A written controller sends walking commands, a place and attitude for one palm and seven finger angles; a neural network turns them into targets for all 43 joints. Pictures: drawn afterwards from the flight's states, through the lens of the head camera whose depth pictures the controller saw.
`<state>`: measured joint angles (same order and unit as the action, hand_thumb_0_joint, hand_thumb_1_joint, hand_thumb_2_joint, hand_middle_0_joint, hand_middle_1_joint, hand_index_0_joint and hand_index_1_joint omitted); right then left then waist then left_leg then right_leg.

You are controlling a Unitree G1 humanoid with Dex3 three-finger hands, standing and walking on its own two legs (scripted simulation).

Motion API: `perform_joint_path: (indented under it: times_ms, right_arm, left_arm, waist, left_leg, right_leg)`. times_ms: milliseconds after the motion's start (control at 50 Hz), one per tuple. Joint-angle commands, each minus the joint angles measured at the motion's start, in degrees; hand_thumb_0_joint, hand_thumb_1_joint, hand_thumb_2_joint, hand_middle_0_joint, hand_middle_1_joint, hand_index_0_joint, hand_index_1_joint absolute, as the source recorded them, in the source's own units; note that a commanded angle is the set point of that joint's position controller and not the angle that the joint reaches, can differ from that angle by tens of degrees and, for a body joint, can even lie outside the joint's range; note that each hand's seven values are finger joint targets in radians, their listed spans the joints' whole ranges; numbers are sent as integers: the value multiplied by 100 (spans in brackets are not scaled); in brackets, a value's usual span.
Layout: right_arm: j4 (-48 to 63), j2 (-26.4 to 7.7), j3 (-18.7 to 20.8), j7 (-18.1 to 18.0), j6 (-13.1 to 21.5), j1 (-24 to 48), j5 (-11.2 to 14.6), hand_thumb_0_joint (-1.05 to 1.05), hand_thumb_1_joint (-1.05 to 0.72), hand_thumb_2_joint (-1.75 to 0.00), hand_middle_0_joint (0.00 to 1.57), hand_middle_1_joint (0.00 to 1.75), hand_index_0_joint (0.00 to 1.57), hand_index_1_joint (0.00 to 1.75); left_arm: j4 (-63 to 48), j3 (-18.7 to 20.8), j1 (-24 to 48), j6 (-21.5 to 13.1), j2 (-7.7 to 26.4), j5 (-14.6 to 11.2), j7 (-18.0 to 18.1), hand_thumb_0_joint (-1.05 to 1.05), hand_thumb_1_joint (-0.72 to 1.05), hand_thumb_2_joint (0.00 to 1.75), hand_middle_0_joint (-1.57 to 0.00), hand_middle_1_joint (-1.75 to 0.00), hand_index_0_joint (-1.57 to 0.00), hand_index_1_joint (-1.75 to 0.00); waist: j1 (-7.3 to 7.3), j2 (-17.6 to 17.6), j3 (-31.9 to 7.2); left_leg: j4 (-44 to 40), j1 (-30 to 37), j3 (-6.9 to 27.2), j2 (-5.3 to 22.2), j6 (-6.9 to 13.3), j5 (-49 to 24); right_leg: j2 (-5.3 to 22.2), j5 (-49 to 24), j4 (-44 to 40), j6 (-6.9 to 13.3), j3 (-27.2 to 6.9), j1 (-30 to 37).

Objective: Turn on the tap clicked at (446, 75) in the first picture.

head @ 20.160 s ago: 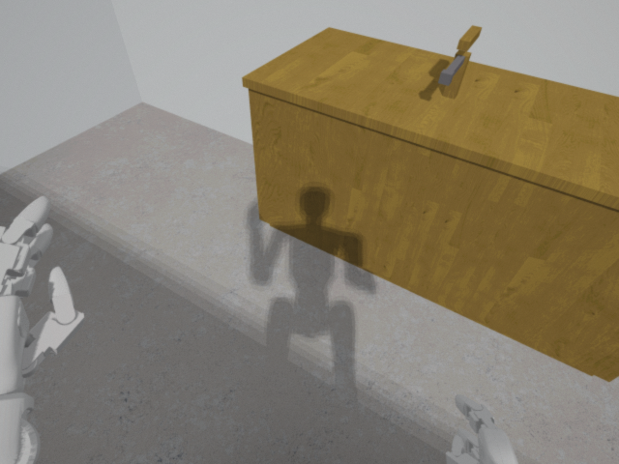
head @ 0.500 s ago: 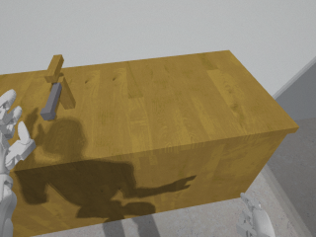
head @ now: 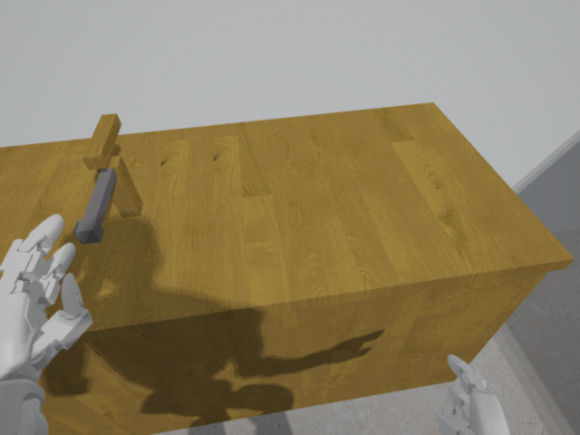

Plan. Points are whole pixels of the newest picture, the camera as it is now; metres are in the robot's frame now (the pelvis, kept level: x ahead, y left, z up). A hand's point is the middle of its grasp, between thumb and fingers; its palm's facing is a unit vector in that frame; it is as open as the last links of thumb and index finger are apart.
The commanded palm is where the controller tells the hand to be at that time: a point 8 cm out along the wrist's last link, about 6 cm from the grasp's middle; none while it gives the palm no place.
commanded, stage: turn the palm inward beside the body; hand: left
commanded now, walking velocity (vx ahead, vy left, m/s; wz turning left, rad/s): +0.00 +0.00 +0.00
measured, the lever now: (89, 231) +0.35 +0.36 +0.09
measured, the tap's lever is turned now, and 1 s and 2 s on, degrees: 0 0 0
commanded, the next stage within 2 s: reach beside the lever's end, fingers flat in 1.14 s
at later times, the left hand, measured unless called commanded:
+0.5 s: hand (55, 354) +0.15 +0.26 +0.14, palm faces +0.46 -0.88 -0.15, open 7.4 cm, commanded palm +0.10 +0.29 +0.15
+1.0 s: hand (85, 343) +0.16 +0.23 +0.14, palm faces +0.46 -0.88 -0.12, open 7.4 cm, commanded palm +0.11 +0.28 +0.15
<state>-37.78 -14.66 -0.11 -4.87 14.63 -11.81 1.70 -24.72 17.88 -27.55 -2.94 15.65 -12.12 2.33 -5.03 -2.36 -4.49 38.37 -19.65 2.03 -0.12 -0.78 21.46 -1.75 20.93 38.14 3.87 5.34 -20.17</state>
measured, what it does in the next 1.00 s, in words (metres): stands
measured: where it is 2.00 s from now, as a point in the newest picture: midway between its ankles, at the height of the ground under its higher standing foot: outside the picture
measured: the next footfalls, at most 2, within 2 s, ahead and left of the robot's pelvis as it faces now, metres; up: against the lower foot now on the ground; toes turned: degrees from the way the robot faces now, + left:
none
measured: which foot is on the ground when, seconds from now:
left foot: down 0.00-1.00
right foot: down 0.00-1.00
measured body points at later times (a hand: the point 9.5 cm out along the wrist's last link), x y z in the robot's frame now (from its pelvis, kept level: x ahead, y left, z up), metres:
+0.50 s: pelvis -0.03 +0.02 +0.00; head -0.05 +0.01 +0.45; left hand +0.12 +0.30 +0.15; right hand +0.18 -0.18 -0.06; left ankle -0.02 +0.13 -0.72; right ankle -0.01 -0.07 -0.72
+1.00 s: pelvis -0.01 +0.00 +0.00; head -0.03 -0.02 +0.45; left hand +0.13 +0.28 +0.15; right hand +0.20 -0.20 -0.06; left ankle -0.02 +0.13 -0.72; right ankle -0.01 -0.07 -0.72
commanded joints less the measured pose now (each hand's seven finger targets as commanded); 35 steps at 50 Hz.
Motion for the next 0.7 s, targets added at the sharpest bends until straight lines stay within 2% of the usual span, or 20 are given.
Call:
perform_joint_path:
  times_ms: [0,20,40,100,120,140,160,240,260,300,320,340,360,420,440,500,600,620,640,680]
  right_arm:
    - [943,-526,168,-56,412,528,-2,0,-90,-90,20,30,20,30]
    - [936,-513,130,-67,394,680,34,0,-90,-90,20,30,20,30]
    - [965,-490,105,-64,361,600,29,0,-90,-90,20,30,20,30]
    - [1035,-524,58,-107,328,734,53,0,-90,-90,20,30,20,30]
    - [1037,-514,13,-122,311,856,63,0,-90,-90,20,30,20,30]
    - [1070,-494,12,-127,302,821,63,0,-90,-90,20,30,20,30]
    - [1102,-515,-7,-137,309,846,59,0,-90,-90,20,30,20,30]
    - [1120,-464,-77,-145,341,940,42,0,-90,-90,20,30,20,30]
    - [1134,-471,-79,-136,354,942,24,0,-90,-90,20,30,20,30]
    - [1121,-481,-85,-130,357,944,1,0,-90,-90,20,30,20,30]
    - [1093,-465,-97,-133,354,1022,19,0,-90,-90,20,30,20,30]
    - [1100,-438,-103,-127,335,1002,29,0,-90,-90,20,30,20,30]
    - [1108,-442,-106,-127,340,1052,20,0,-90,-90,20,30,20,30]
    - [1067,-447,-119,-147,328,1095,33,0,-90,-90,20,30,20,30]
    - [1086,-428,-123,-144,316,1086,42,0,-90,-90,20,30,20,30]
    - [1119,-459,-116,-154,342,1066,33,0,-90,-90,20,30,20,30]
    - [1113,-485,-94,-162,418,933,-3,0,-90,-90,20,30,20,30]
    - [1069,-472,-99,-167,433,938,5,0,-90,-90,20,30,20,30]
    - [1079,-447,-95,-164,431,920,3,0,-90,-90,20,30,20,30]
    - [1069,-474,-79,-168,433,909,13,0,-90,-90,20,30,20,30]
  left_arm:
    - [-1301,655,291,-508,999,-27,240,0,90,90,-20,-30,-20,-30]
    - [-1255,704,252,-426,1022,7,307,0,90,90,-20,-30,-20,-30]
    - [-1219,527,288,-326,845,-14,327,0,90,90,-20,-30,-20,-30]
    - [-1209,372,377,-14,781,-83,349,0,90,90,-20,-30,-20,-30]
    - [-1222,353,432,82,781,-42,376,0,90,90,-20,-30,-20,-30]
    - [-1334,176,530,125,661,-17,385,0,90,90,-20,-30,-20,-30]
    - [-1394,121,563,182,697,-2,399,0,90,90,-20,-30,-20,-30]
    - [-1708,-22,717,207,706,140,559,0,90,90,-20,-30,-20,-30]
    - [-1722,-35,642,179,710,164,594,0,90,90,-20,-30,-20,-30]
    - [-1729,16,517,154,726,148,649,0,90,90,-20,-30,-20,-30]
    - [-1713,109,462,178,783,154,683,0,90,90,-20,-30,-20,-30]
    - [-1720,-42,485,186,615,148,692,0,90,90,-20,-30,-20,-30]
    - [-1668,10,419,214,640,120,709,0,90,90,-20,-30,-20,-30]
    - [-1605,60,312,333,621,55,724,0,90,90,-20,-30,-20,-30]
    - [-1674,-129,321,362,442,36,696,0,90,90,-20,-30,-20,-30]
    - [-1784,-184,236,450,456,18,674,0,90,90,-20,-30,-20,-30]
    - [-2041,-93,293,391,552,-11,703,0,90,90,-20,-30,-20,-30]
    - [-2010,7,272,380,630,12,722,0,90,90,-20,-30,-20,-30]
    - [-1971,-79,240,383,482,-33,724,0,90,90,-20,-30,-20,-30]
    - [-1839,-67,201,426,449,-113,693,0,90,90,-20,-30,-20,-30]
  waist:
    - [-7,148,-763]
    - [-41,-40,-584]
    - [-18,-14,-515]
    - [2,8,-326]
    - [2,-97,-187]
    - [32,22,-223]
    - [32,-73,-159]
    - [35,-187,-102]
    - [39,-82,-142]
    - [22,1,-158]
    - [-6,-115,-104]
    - [28,-41,-69]
    - [11,-88,15]
    - [6,-34,95]
    - [38,-86,81]
    - [38,-105,66]
    - [49,-1,-181]
    - [31,-72,-142]
    - [41,-39,-140]
    - [46,84,-158]
  left_leg:
    - [-374,234,-14,62,233,-2234]
    - [-412,207,-15,59,224,-2108]
    - [-477,147,0,50,208,-1959]
    - [-604,96,71,70,204,-1505]
    - [-645,96,91,71,211,-1367]
    - [-695,138,127,88,200,-1245]
    - [-730,109,150,82,206,-1074]
    - [-847,92,242,67,196,-470]
    - [-869,85,270,66,191,-362]
    - [-866,36,285,57,188,-274]
    - [-877,21,273,56,186,-179]
    - [-895,-23,278,51,178,7]
    - [-907,-64,279,51,182,143]
    - [-889,-126,274,38,203,202]
    - [-900,-90,268,37,193,197]
    - [-858,-71,278,42,207,132]
    - [-709,75,272,38,190,-648]
    - [-702,86,268,38,174,-727]
    - [-693,108,252,31,174,-807]
    - [-654,94,228,30,190,-848]
  right_leg:
    - [335,-2309,-476,-332,-212,472]
    - [321,-2093,-531,-302,-218,409]
    - [322,-1907,-566,-297,-191,387]
    - [305,-1317,-704,-303,-172,275]
    - [296,-1124,-764,-287,-173,209]
    - [280,-966,-783,-281,-151,188]
    - [279,-786,-811,-279,-168,154]
    - [255,-258,-826,-265,-179,47]
    - [244,-183,-809,-263,-162,51]
    - [242,-125,-796,-269,-151,61]
    - [238,-72,-825,-267,-175,43]
    - [238,51,-814,-277,-162,22]
    - [247,116,-841,-280,-167,3]
    - [254,157,-910,-287,-181,31]
    - [257,137,-891,-281,-178,35]
    - [266,93,-896,-283,-178,43]
    - [254,-417,-829,-265,-154,159]
    - [248,-477,-830,-257,-158,154]
    - [252,-556,-832,-261,-155,155]
    - [258,-595,-868,-280,-166,187]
